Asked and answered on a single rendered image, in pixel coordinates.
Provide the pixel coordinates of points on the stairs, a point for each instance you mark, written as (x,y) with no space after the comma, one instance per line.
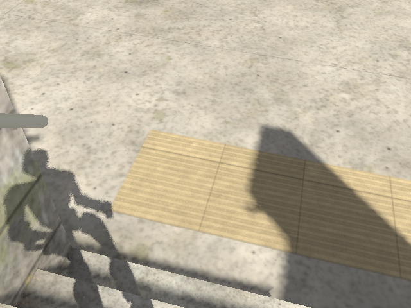
(91,280)

